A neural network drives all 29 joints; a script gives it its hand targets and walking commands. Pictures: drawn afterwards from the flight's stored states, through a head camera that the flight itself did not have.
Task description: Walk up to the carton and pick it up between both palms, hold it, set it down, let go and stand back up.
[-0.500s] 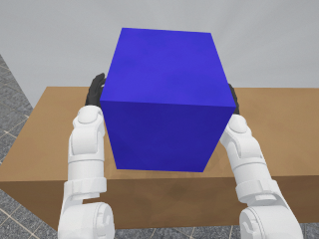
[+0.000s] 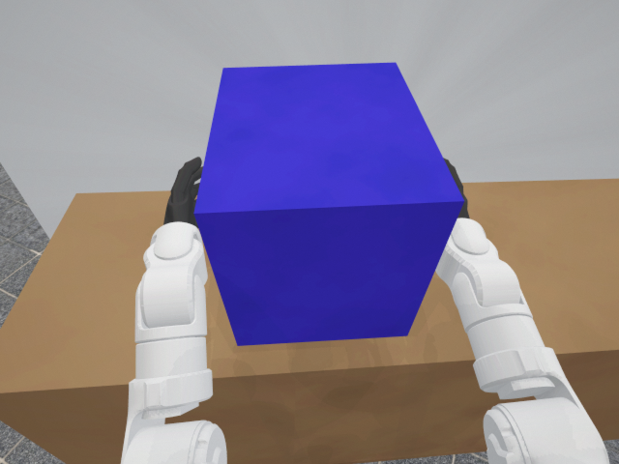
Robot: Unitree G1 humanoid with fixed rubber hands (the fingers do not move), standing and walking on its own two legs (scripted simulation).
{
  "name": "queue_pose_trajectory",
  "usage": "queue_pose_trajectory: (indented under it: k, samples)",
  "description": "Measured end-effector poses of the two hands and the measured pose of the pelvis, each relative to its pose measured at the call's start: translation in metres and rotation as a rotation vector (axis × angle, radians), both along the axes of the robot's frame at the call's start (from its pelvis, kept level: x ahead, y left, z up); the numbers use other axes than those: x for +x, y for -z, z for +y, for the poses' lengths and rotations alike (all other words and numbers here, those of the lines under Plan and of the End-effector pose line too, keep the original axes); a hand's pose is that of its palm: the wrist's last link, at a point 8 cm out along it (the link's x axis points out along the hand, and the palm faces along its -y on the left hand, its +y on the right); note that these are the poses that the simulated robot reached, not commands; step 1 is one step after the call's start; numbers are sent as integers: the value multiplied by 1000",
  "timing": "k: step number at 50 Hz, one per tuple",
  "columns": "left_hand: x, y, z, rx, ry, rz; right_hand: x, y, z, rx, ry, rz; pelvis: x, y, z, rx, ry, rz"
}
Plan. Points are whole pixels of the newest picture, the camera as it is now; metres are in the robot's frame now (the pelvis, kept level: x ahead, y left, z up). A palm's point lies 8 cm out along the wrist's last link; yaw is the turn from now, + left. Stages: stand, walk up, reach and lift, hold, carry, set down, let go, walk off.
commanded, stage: reach and lift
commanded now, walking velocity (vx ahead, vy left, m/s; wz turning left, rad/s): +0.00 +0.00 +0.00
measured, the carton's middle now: (316, 204) +0.40 -0.01 +0.14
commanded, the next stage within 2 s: hold in 0.08 s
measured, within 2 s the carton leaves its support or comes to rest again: neither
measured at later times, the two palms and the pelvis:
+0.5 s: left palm (172, 217) +0.33 +0.16 +0.19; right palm (451, 213) +0.34 -0.16 +0.18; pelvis -0.03 -0.01 +0.00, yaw +0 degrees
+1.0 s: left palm (176, 211) +0.34 +0.16 +0.19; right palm (451, 211) +0.34 -0.17 +0.18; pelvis -0.02 -0.01 +0.00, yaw +0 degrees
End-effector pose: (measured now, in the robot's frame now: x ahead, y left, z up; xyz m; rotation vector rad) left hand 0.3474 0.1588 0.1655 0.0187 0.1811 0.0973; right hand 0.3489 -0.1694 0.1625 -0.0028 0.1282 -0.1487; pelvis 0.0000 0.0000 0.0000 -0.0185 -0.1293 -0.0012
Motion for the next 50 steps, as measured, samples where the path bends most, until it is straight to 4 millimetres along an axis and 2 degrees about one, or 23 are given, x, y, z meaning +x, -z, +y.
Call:
queue_pose_trajectory:
  k: [5, 12, 21, 27, 30, 35, 44, 50]
  samples:
    - [-5, 2, 1, -4, 5, 13, -8, 6, 1, 9, 8, 18, -1, 0, -2, 4, -1, -6]
    - [-16, -15, 2, 11, -3, -48, -15, -10, 2, 34, -1, -43, -10, 0, -4, 1, -1, 10]
    - [-12, -11, 5, -4, -19, 46, -10, -3, 5, 3, -17, 51, -27, -1, -10, 10, -4, 29]
    - [-16, -29, 5, -2, -18, -40, -12, -26, 5, 16, -14, -36, -27, -1, -13, 6, -3, 53]
    - [-13, -32, 6, -8, -10, -24, -10, -32, 6, 9, -10, -20, -27, -1, -14, 8, -3, 33]
    - [-8, -29, 7, -16, -13, 30, -6, -26, 7, -6, -8, 36, -26, -1, -14, 13, -11, 17]
    - [-10, -36, 4, 9, -8, -25, -8, -30, 4, 36, -4, -18, -20, -1, -8, 3, -6, 2]
    - [-5, -24, 4, -1, -1, 34, -7, -16, 3, 12, 4, 43, -19, -1, -6, 7, -3, -8]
